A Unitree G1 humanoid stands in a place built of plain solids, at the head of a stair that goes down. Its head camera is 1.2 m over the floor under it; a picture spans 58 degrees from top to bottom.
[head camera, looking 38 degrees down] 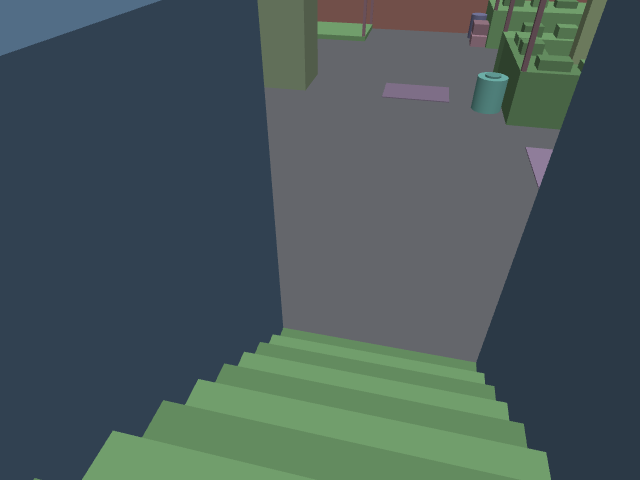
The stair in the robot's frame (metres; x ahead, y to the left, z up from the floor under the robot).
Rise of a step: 0.21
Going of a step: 0.25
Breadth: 1.59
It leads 13 degrees to the right of straight ahead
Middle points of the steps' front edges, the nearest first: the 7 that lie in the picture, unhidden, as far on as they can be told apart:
0.82 -0.12 -0.41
1.06 -0.18 -0.62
1.30 -0.23 -0.82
1.54 -0.29 -1.03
1.78 -0.35 -1.24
2.02 -0.40 -1.44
2.26 -0.46 -1.65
